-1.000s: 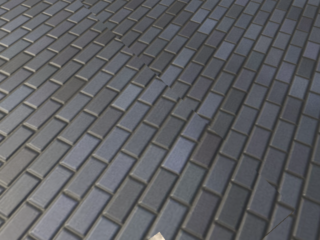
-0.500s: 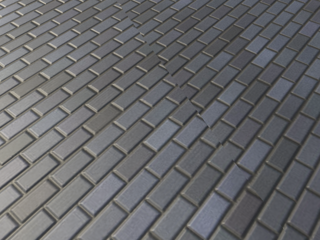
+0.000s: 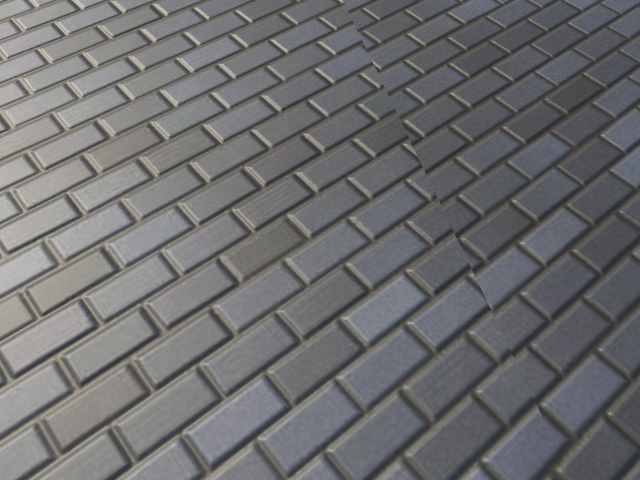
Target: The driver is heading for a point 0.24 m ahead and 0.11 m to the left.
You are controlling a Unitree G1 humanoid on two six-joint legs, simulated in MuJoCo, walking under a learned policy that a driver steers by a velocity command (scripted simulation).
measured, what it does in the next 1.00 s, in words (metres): walks ahead, turning left: right foot, then left foot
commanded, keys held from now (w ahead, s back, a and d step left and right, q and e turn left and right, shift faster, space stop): q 0.26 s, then w+q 0.16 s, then no key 0.58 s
